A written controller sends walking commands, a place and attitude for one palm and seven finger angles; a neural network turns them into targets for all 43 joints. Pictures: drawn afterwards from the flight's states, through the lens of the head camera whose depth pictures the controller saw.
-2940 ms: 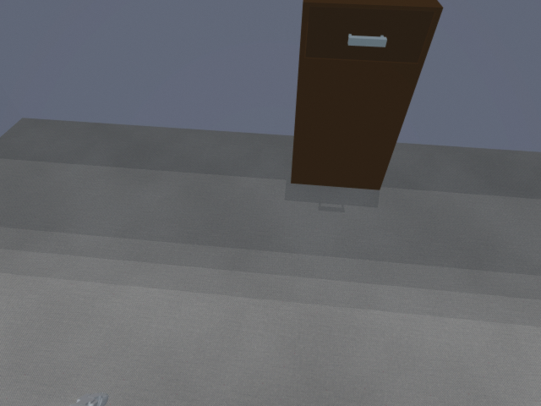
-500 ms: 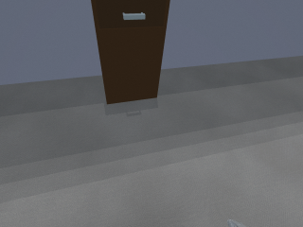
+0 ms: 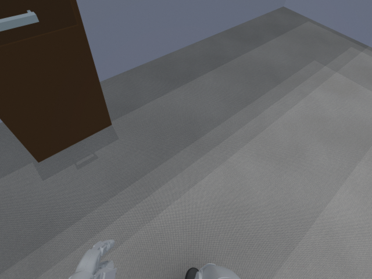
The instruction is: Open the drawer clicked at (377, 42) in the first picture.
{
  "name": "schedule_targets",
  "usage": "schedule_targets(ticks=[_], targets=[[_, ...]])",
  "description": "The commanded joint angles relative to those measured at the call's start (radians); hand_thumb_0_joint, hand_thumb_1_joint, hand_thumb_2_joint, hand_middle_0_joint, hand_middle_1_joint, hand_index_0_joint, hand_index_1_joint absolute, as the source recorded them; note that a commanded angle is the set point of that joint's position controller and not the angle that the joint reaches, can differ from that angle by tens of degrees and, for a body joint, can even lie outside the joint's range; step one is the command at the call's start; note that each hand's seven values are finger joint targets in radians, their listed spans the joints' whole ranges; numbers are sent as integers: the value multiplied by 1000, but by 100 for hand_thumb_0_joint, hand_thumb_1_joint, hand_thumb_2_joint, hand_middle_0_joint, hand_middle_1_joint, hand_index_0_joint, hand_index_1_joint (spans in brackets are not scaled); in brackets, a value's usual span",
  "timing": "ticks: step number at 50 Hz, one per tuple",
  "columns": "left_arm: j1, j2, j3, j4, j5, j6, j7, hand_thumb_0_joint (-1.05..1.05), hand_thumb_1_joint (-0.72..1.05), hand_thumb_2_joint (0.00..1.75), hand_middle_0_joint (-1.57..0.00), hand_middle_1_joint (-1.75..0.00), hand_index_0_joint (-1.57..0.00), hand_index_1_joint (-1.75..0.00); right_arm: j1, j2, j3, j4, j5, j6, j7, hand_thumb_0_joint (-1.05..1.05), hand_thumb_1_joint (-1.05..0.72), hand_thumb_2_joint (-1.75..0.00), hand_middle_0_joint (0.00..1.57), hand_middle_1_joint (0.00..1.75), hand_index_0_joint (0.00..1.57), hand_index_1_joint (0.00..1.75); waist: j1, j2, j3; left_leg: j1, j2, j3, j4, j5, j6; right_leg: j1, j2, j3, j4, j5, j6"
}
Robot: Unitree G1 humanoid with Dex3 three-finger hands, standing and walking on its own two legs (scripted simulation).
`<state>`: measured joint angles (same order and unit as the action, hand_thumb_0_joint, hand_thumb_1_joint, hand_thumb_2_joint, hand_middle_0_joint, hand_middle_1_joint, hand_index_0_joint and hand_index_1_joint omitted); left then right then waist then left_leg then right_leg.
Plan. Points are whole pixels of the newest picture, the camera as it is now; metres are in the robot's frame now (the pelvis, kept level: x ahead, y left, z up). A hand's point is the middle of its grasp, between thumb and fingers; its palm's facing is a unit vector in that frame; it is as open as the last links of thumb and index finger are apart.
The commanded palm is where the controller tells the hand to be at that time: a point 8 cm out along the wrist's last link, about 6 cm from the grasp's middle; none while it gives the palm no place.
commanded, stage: walk to a spot facing it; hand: left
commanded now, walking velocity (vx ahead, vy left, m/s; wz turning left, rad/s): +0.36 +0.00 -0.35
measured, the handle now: (14, 18) +0.93 +0.60 +0.04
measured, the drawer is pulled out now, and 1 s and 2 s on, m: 0.00 0.00 0.00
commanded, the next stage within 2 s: turn to face it in 0.88 s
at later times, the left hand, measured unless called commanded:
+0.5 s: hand (79, 240) +0.24 +0.26 -0.17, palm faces -0.11 -0.98 -0.19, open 7.3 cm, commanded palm none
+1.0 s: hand (157, 132) +0.59 +0.08 -0.16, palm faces -0.49 -0.85 -0.21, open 7.4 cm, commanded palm none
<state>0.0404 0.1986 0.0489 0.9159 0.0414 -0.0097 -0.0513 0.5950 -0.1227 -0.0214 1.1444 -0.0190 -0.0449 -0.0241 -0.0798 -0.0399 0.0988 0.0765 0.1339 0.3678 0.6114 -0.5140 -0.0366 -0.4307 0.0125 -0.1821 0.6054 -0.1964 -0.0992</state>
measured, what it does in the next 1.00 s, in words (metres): walks ahead, turning right: left foot, then right foot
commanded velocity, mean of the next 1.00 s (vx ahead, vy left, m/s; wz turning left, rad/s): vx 0.25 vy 0.00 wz -0.43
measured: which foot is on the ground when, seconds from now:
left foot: up 0.00-0.38, down 0.40-0.96, up 0.98-1.00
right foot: down 0.00-0.42, up 0.44-0.94, down 0.96-1.00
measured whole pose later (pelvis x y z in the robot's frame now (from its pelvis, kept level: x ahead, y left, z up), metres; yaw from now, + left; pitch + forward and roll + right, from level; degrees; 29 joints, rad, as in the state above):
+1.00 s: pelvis +0.38 -0.02 -0.01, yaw -29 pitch +0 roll +0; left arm 0.09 0.20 0.08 0.92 0.03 -0.04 -0.03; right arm 0.47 -0.14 -0.06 1.09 -0.01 0.00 -0.01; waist -0.05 0.00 0.12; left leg -0.14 0.21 0.30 0.98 -0.55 -0.07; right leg -0.47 -0.02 -0.16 0.68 -0.20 -0.08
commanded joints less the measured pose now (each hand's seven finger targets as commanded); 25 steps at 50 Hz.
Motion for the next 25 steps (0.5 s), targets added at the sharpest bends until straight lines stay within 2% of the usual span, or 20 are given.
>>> schedule_targets(ticks=[1,2,3,5,6,8,11,12,13,15,16,17,18,19,20,21,22,23,24,25], targets=[[455,299,78,72,-44,-25,46,0,90,90,-20,-30,-20,-30,-206,-133,-34,-190,22,-46,-9,0,-90,-90,20,30,20,30,244,22,-305,-782,-30,-275,895,-63,3,765,-449,669,-187,572,-260],[373,276,71,53,-40,-30,47,0,90,90,-20,-30,-20,-30,-170,-136,-41,-191,17,-44,-7,0,-90,-90,20,30,20,30,183,-17,-292,-780,10,-335,899,47,-1,686,-424,610,-212,443,-223],[289,219,63,32,-41,-29,56,0,90,90,-20,-30,-20,-30,-195,-151,-46,-180,9,-30,-4,0,-90,-90,20,30,20,30,149,0,-201,-753,53,-351,849,107,-4,514,-395,557,-268,265,-194],[211,148,40,26,-26,-44,64,0,90,90,-20,-30,-20,-30,-202,-110,-38,-162,-7,1,3,0,-90,-90,20,30,20,30,77,82,-60,-654,80,-344,719,149,-9,194,-319,432,-343,164,-137],[181,139,37,23,-20,-49,64,0,90,90,-20,-30,-20,-30,-159,-91,-36,-150,-8,14,5,0,-90,-90,20,30,20,30,39,61,-52,-618,80,-334,660,161,-16,119,-289,381,-359,132,-125],[150,118,41,21,-11,-55,63,0,90,90,-20,-30,-20,-30,-129,-69,-39,-156,-9,24,14,0,-90,-90,20,30,20,30,4,0,-52,-548,74,-317,512,200,-26,17,-234,312,-374,54,-107],[177,131,38,26,-18,-54,48,0,90,90,-20,-30,-20,-30,-221,-78,-38,-192,-11,19,32,0,-90,-90,20,30,20,30,35,-86,-26,-534,39,-278,313,308,-30,4,-169,292,-389,-97,-85],[205,134,37,31,-18,-54,45,0,90,90,-20,-30,-20,-30,-273,-88,-39,-209,-12,13,37,0,-90,-90,20,30,20,30,57,-110,-19,-542,28,-275,261,317,-28,28,-167,312,-385,-112,-81],[208,146,39,37,-13,-53,47,0,90,90,-20,-30,-20,-30,-296,-89,-43,-222,-10,6,40,0,-90,-90,20,30,20,30,58,-110,-23,-528,25,-282,202,305,-23,54,-184,326,-371,-132,-81],[244,157,42,38,-16,-50,45,0,90,90,-20,-30,-20,-30,-373,-106,-43,-248,-10,-6,44,0,-90,-90,20,30,20,30,91,-105,-23,-497,-8,-267,121,291,-15,96,-192,364,-348,-123,-79],[255,159,43,37,-17,-48,45,0,90,90,-20,-30,-20,-30,-400,-113,-45,-258,-8,-10,44,0,-90,-90,20,30,20,30,94,-100,-10,-471,-22,-260,84,282,-12,105,-202,380,-338,-105,-78],[257,165,44,37,-19,-46,45,0,90,90,-20,-30,-20,-30,-403,-125,-46,-260,-7,-14,42,0,-90,-90,20,30,20,30,88,-93,-17,-430,-35,-252,30,277,-12,120,-198,386,-313,-75,-70],[250,166,47,35,-19,-42,47,0,90,90,-20,-30,-20,-30,-365,-139,-51,-250,-5,-19,38,0,-90,-90,20,30,20,30,65,-47,-33,-332,-45,-246,-42,289,-13,97,-190,378,-261,-75,-56],[235,153,46,25,-23,-40,46,0,90,90,-20,-30,-20,-30,-276,-176,-59,-221,-8,-26,29,0,-90,-90,20,30,20,30,22,-2,-72,-167,-34,-263,-125,277,-3,48,-138,337,-119,-16,-25],[258,96,40,9,-30,-38,38,0,90,90,-20,-30,-20,-30,-158,-273,-81,-192,-22,-34,17,0,-90,-90,20,30,20,30,-22,201,-148,37,148,-503,-221,166,61,-106,-33,253,156,-78,25],[257,62,29,-12,-31,-44,32,0,90,90,-20,-30,-20,-30,-63,-357,-92,-177,-29,-29,19,0,-90,-90,20,30,20,30,-42,400,-201,111,391,-779,-363,91,155,-252,34,129,469,-385,66],[210,104,40,-7,-18,-39,40,0,90,90,-20,-30,-20,-30,-102,-303,-81,-169,-21,-25,9,0,-90,-90,20,30,20,30,-46,321,-172,9,407,-817,-421,-28,158,-278,-21,219,624,-339,67],[164,107,43,-12,-17,-40,30,0,90,90,-20,-30,-20,-30,-164,-262,-66,-193,-12,-28,9,0,-90,-90,20,30,20,30,-17,199,-80,-99,378,-752,-426,-26,163,-302,-69,215,680,-257,65],[177,88,47,2,-11,-32,20,0,90,90,-20,-30,-20,-30,-231,-220,-56,-205,-14,-32,9,0,-90,-90,20,30,20,30,21,129,-17,-182,334,-627,-445,-5,133,-286,-99,209,684,-181,71],[214,69,47,16,-7,-22,15,0,90,90,-20,-30,-20,-30,-271,-191,-47,-208,-14,-38,7,0,-90,-90,20,30,20,30,57,124,-12,-217,289,-515,-442,83,100,-254,-111,200,674,-120,81]])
